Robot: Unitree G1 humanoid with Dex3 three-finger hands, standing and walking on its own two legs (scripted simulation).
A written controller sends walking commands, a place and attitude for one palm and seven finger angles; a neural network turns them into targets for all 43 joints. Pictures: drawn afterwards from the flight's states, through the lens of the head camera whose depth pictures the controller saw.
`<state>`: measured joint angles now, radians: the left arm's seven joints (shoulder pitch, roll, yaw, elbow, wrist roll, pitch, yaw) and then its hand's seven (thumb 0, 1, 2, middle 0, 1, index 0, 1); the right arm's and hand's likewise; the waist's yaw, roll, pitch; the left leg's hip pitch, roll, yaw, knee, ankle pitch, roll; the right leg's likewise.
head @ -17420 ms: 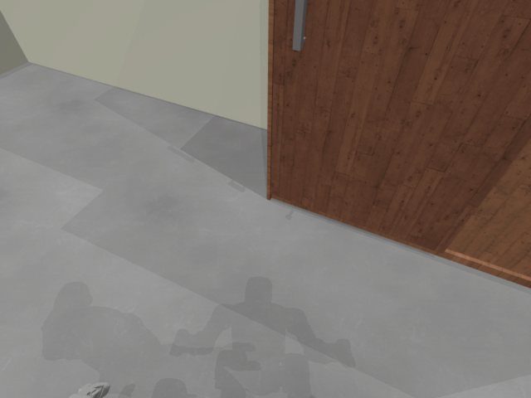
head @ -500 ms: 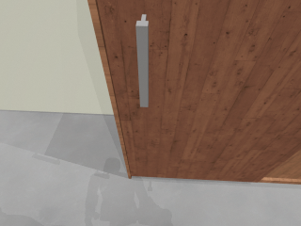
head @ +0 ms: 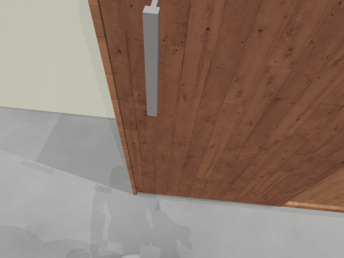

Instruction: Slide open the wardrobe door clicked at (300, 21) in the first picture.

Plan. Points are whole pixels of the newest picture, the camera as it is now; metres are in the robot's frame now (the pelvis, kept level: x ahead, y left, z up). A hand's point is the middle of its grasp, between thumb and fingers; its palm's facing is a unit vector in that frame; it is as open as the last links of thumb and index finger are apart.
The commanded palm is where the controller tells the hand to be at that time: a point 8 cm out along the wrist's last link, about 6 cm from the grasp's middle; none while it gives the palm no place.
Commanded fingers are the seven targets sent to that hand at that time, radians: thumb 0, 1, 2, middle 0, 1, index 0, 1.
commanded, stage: shuffle to correct the standing spot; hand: left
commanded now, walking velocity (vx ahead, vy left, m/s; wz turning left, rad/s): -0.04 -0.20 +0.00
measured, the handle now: (153, 66) +0.47 +0.10 +0.19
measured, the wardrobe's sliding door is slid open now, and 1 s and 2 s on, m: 0.00 0.00 0.00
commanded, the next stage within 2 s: come to a stop and stand still in 0.08 s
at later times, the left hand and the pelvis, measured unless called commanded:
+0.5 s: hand out of the picture +0.05 +0.10 -0.16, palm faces +0.02 -0.97 -0.25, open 7.3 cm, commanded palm none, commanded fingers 0.00 0.90 0.90 -0.20 -0.30 -0.20 -0.30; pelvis -0.01 -0.09 +0.00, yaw +1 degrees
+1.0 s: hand out of the picture -0.03 +0.11 -0.17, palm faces +0.08 -0.98 -0.19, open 7.4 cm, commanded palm none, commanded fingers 0.00 0.90 0.90 -0.20 -0.30 -0.20 -0.30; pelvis -0.04 -0.07 +0.01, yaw +1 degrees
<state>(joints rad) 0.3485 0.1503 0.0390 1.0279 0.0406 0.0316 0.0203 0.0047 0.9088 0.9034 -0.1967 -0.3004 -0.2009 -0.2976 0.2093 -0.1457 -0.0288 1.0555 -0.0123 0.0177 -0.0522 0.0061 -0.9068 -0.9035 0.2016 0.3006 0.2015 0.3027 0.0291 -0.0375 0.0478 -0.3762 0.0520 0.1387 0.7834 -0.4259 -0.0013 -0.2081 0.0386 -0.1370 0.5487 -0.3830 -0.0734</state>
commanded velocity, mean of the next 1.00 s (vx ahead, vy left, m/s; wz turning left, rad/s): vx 0.01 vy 0.06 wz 0.00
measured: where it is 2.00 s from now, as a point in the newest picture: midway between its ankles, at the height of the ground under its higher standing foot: outside the picture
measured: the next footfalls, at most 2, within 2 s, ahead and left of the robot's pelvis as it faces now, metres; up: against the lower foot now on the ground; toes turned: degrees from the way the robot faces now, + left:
left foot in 0.02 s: +0.03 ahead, +0.08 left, +0.00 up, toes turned +9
right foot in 0.42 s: +0.05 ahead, -0.23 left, +0.00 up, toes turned -4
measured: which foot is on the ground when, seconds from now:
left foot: up 0.00-0.00, down 0.02-0.42, up 0.44-0.76, down 0.78-1.00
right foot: down 0.00-0.04, up 0.06-0.40, down 0.42-0.78, up 0.80-1.00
